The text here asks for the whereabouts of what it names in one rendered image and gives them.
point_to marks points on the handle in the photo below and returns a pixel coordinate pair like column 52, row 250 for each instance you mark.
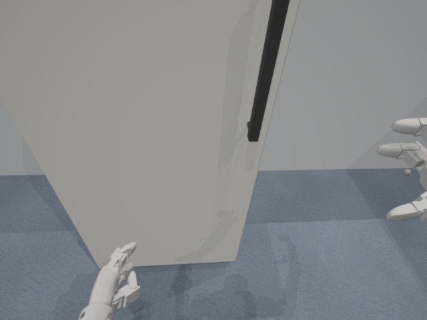
column 275, row 28

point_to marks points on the fridge door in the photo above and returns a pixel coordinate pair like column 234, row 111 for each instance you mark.
column 137, row 113

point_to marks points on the left robot hand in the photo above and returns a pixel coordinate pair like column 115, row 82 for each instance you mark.
column 107, row 288

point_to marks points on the right robot hand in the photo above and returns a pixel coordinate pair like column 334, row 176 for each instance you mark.
column 415, row 156

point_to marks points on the robot left forearm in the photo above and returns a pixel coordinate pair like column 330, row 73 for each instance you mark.
column 97, row 311

